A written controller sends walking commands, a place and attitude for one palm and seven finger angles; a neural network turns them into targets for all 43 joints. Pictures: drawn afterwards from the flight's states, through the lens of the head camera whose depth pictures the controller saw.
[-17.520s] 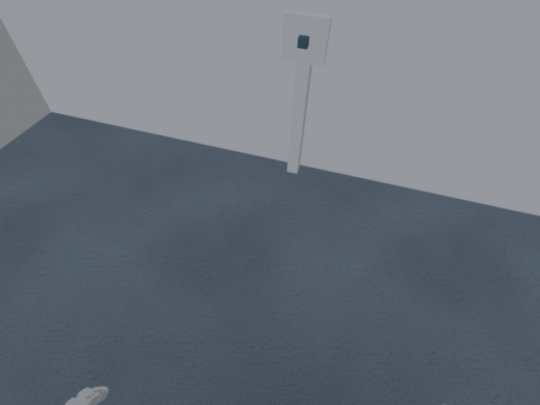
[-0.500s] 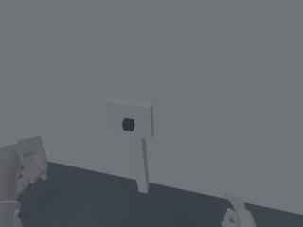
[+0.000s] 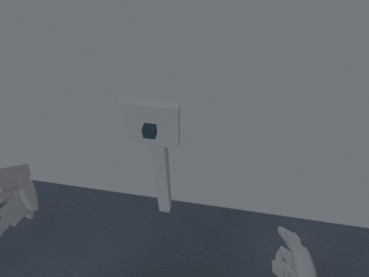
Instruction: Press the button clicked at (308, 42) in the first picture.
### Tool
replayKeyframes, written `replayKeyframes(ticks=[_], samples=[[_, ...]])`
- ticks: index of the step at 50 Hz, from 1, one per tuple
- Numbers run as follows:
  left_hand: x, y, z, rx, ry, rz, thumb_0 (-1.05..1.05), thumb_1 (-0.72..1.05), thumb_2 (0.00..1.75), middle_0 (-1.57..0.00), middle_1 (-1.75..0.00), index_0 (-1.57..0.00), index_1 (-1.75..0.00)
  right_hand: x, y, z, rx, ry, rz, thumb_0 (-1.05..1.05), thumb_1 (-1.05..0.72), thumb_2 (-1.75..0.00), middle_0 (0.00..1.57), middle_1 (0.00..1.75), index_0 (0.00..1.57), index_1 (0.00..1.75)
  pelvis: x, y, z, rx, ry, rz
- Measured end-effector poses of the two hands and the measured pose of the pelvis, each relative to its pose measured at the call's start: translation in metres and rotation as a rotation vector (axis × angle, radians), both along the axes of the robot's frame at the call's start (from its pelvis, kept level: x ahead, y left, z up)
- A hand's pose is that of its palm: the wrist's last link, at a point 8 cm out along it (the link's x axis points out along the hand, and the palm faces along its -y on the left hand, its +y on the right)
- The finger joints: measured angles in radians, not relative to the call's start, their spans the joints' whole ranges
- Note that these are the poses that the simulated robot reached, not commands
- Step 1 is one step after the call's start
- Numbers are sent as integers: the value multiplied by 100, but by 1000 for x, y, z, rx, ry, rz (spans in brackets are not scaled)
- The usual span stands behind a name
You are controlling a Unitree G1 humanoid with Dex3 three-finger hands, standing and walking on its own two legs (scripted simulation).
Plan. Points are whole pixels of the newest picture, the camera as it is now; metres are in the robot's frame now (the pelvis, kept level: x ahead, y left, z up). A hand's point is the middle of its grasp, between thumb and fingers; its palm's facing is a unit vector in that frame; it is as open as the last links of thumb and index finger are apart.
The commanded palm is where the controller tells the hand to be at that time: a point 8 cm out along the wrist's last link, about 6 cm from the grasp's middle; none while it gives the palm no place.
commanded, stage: step back with the hand held close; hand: left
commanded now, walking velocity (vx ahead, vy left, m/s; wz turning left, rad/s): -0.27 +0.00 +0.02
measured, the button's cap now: (149, 130) +0.53 +0.14 -0.04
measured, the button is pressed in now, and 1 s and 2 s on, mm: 0 0 0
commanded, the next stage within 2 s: stop stepping back and stand still in 0.92 s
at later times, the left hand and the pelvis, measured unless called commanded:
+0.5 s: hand (18, 236) +0.14 +0.24 +0.17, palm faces +0.42 -0.77 -0.48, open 3.1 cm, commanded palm +0.07 +0.27 +0.18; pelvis -0.05 -0.01 -0.02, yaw +1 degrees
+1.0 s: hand out of the picture +0.07 +0.20 +0.17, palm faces +0.31 -0.85 -0.42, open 3.1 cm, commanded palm -0.01 +0.25 +0.18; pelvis -0.15 -0.02 -0.01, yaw -2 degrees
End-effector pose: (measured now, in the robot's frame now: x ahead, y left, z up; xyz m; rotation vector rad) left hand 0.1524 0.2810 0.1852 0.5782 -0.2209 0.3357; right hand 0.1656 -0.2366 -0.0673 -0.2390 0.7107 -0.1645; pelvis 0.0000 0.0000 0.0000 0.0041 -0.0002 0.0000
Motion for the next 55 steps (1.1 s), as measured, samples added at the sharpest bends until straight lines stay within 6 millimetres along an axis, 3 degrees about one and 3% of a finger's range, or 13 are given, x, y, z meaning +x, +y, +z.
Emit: replayKeyframes(ticks=[8, 18, 29, 35, 41, 44, 48, 52, 55], samples=[[-24, -6, -4, -14, -58, 10, 1, 89, 89, -131, -150, -131, -149, -14, 7, -3, 9, -38, 36, 2, -90, -89, 20, 30, 20, 30, -21, -3, -9, -7, -3, 2], [-38, -4, -3, 15, -108, -12, 1, 88, 89, -131, -150, -131, -149, -51, -3, -8, -39, 4, 9, 2, -90, -89, 20, 30, 20, 30, -39, -3, -12, -16, 3, 23], [-60, -14, -3, 12, -131, -44, 1, 88, 89, -131, -150, -131, -149, -69, -12, -16, -40, 46, 22, 2, -90, -89, 20, 30, 20, 30, -63, -9, -16, -17, 12, 41], [-83, 2, -3, 38, -142, -42, 1, 88, 89, -131, -150, -131, -149, -83, -4, -9, -79, 33, 13, 2, -91, -89, 20, 30, 20, 30, -81, 1, -17, -50, 9, 59], [-110, 13, 7, 14, -164, 26, 1, 88, 89, -131, -150, -131, -149, -94, 16, 0, -36, 11, 61, 2, -91, -89, 20, 30, 20, 30, -93, -3, -5, -81, 49, 45], [-116, 3, 4, -35, -161, 13, 1, 89, 90, -131, -150, -131, -149, -99, 22, 0, -13, 0, 102, 2, -90, -89, 20, 30, 20, 30, -105, -9, -3, -68, 79, 16], [-119, -24, -2, -38, -137, -88, 1, 89, 90, -131, -150, -131, -149, -112, 18, -7, 9, -7, 116, 2, -90, -89, 21, 30, 21, 30, -136, -19, -7, -55, 84, -31], [-132, -43, 6, -16, -129, -199, 2, 89, 90, -131, -150, -131, -149, -141, 3, -4, 21, -25, 46, 2, -90, -89, 21, 30, 21, 30, -157, -24, -8, -72, 39, -22], [-151, -42, 10, 13, -124, -218, 1, 88, 89, -131, -150, -131, -149, -167, -14, 0, -6, -31, -16, 2, -90, -89, 21, 30, 21, 30, -161, -23, -9, -60, 13, -20]])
